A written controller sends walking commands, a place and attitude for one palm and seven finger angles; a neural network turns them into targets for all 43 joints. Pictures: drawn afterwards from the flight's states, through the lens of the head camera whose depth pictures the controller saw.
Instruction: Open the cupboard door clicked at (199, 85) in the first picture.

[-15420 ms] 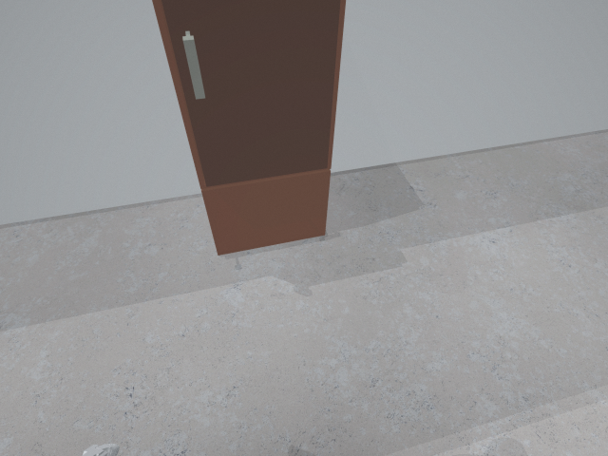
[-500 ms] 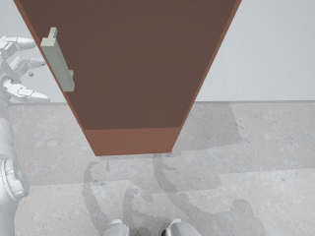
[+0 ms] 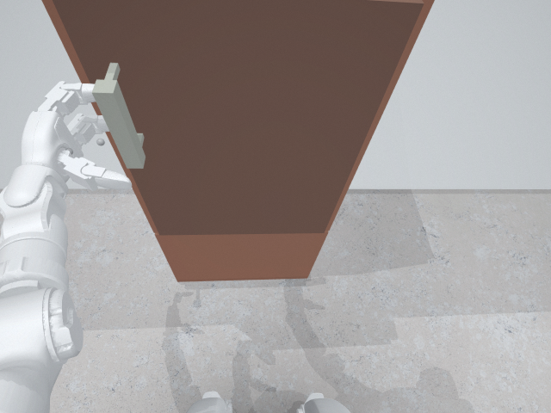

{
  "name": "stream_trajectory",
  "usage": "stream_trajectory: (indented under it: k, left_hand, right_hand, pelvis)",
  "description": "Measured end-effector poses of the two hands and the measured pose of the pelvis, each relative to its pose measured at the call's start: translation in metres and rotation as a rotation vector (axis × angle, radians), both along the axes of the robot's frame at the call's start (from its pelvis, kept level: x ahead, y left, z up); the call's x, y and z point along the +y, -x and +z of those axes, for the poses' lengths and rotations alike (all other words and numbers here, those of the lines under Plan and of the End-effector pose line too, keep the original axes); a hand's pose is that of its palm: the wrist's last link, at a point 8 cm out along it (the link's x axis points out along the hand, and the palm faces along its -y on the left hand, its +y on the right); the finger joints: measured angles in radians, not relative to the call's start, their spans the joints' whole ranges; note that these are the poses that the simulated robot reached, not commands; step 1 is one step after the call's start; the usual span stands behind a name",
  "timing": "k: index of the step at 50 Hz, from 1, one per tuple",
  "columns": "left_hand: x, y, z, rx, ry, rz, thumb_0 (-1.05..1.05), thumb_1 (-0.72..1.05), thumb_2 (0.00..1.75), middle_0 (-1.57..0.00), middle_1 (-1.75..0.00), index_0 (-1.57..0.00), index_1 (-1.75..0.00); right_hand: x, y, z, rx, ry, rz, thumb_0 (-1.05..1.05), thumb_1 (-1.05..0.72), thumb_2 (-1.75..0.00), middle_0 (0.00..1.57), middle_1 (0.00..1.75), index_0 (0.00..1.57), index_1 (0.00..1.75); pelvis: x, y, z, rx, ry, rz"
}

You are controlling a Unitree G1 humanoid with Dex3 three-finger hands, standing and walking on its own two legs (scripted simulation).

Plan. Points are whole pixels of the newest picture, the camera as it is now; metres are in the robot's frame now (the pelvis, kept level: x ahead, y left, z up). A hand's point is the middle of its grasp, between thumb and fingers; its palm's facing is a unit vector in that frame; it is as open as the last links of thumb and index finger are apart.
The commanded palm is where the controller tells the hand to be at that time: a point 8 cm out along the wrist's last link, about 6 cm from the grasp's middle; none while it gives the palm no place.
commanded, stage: slide the fingers in behind the handle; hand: left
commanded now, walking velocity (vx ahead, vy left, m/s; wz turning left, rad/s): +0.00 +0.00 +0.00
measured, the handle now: (125, 118) +0.52 +0.21 +0.10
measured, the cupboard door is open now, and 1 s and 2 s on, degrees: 0 0 1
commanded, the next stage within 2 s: close the thumb around the handle in 0.92 s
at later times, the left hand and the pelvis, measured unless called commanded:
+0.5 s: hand (132, 142) +0.46 +0.19 +0.11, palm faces +0.02 -1.00 +0.01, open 14.0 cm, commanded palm +0.44 +0.24 +0.10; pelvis -0.01 -0.01 +0.00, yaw +0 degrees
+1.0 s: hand (136, 139) +0.47 +0.19 +0.10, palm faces +0.02 -1.00 +0.00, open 13.9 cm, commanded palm +0.45 +0.23 +0.10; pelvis -0.01 -0.02 +0.00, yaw +0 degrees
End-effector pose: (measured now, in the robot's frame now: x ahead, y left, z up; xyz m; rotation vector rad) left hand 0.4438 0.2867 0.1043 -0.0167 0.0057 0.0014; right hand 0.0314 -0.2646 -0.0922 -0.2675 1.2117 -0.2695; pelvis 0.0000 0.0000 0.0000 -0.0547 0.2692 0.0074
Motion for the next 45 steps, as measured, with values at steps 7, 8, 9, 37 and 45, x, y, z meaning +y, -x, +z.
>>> stream_trajectory:
  k: [7,8,9,37,45]
  left_hand:
    - [-0.012,-0.002,-0.002,0.001,0.0,0.014,-0.01,-0.5,0.3,-0.3,-1.2,-0.3,-1.2]
    - [-0.014,-0.002,-0.002,-0.001,-0.003,0.014,-0.01,-0.5,0.3,-0.3,-1.2,-0.3,-1.2]
    - [-0.016,-0.002,-0.002,-0.003,-0.006,0.013,-0.01,-0.5,0.3,-0.3,-1.2,-0.3,-1.2]
    - [-0.047,0.0,0.002,-0.005,-0.019,0.028,-0.01,-0.5,0.3,-0.3,-1.2,-0.3,-1.2]
    - [-0.047,-0.004,0.001,0.006,-0.015,0.02,-0.01,-0.5,0.3,-0.3,-1.2,-0.3,-1.2]
  right_hand:
    - [-0.003,-0.003,0.0,-0.021,-0.003,0.003,0.01,-0.9,-0.9,0.2,0.3,0.2,0.3]
    - [-0.004,-0.002,0.0,-0.021,-0.004,0.001,0.01,-0.9,-0.9,0.2,0.3,0.2,0.3]
    - [-0.004,-0.001,0.0,-0.021,-0.005,0.0,0.01,-0.9,-0.9,0.2,0.3,0.2,0.3]
    - [-0.018,0.017,-0.005,-0.006,-0.021,-0.024,0.01,-0.9,-0.9,0.2,0.3,0.2,0.3]
    - [-0.02,0.019,-0.005,0.004,-0.011,-0.024,0.01,-0.9,-0.9,0.2,0.3,0.2,0.3]
  pelvis:
    - [-0.004,0.002,0.0,-0.004,-0.005,-0.002]
    - [-0.004,0.002,0.0,-0.005,-0.005,-0.002]
    - [-0.005,0.002,0.0,-0.005,-0.006,-0.002]
    - [-0.018,0.009,0.0,-0.02,-0.02,-0.003]
    - [-0.018,0.009,0.0,-0.012,-0.019,-0.001]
